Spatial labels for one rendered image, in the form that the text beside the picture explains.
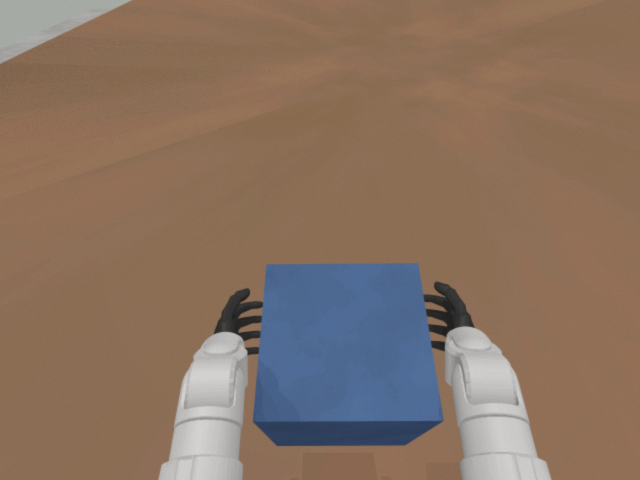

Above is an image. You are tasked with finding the left robot forearm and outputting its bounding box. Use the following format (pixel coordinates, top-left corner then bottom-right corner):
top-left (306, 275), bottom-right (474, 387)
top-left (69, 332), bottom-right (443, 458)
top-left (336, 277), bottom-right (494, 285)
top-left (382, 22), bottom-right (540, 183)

top-left (158, 332), bottom-right (248, 480)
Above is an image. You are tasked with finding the right robot forearm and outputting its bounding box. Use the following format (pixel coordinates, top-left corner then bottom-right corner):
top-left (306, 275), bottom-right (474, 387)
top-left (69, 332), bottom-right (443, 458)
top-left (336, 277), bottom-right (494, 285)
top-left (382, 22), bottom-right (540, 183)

top-left (445, 327), bottom-right (552, 480)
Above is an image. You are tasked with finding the robot left hand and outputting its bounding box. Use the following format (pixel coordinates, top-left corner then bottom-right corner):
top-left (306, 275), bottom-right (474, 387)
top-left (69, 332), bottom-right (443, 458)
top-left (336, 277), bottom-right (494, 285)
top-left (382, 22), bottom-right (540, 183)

top-left (214, 288), bottom-right (263, 355)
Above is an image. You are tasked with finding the robot right hand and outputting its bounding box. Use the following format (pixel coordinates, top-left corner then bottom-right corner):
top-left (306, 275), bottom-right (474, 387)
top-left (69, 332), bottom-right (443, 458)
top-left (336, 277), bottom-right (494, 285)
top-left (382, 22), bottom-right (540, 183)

top-left (423, 282), bottom-right (475, 351)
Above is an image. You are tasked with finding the carton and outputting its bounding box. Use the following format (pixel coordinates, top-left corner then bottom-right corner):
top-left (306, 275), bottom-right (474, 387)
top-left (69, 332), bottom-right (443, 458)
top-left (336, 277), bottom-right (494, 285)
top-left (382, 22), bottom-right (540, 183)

top-left (253, 263), bottom-right (444, 446)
